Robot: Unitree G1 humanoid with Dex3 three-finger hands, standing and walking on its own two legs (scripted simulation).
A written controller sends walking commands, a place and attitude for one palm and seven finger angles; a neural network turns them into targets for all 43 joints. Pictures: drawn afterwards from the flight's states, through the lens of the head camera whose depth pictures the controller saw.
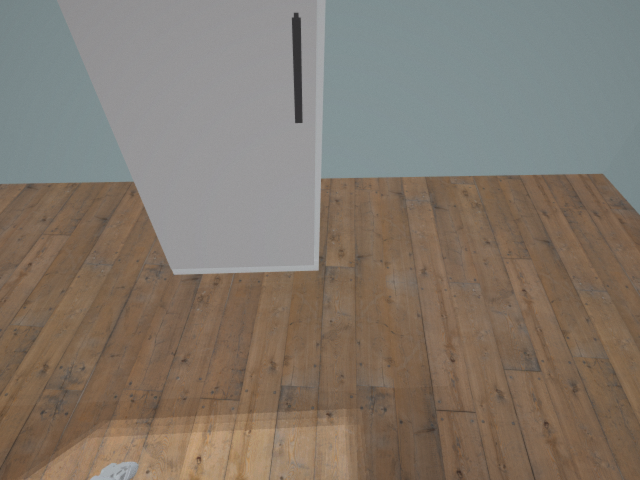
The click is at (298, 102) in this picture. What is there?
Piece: fridge door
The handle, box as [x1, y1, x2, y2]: [292, 13, 301, 122]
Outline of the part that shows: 294,13 294,16 292,17 295,122 301,122 300,18 298,17 297,13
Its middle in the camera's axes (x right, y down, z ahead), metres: -0.06 -0.39 +0.90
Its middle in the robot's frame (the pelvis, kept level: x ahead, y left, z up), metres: +0.94 +0.12 +0.08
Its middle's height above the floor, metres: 0.85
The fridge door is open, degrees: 0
